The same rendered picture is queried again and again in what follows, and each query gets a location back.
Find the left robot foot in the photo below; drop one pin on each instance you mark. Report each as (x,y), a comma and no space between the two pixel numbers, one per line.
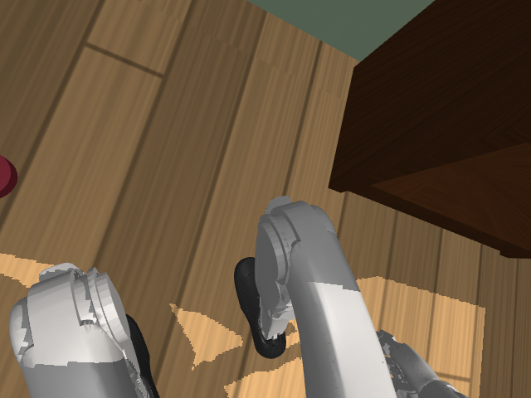
(143,357)

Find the tin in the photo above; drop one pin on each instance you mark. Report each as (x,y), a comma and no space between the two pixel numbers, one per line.
(8,176)

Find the bookshelf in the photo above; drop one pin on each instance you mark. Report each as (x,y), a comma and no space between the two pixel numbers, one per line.
(437,123)

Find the right robot foot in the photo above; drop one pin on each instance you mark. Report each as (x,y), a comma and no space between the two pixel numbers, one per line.
(249,300)

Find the right robot hand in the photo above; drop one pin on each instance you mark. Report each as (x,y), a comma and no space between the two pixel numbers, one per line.
(410,371)

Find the right robot arm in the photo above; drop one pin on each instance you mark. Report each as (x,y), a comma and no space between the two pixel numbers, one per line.
(440,389)

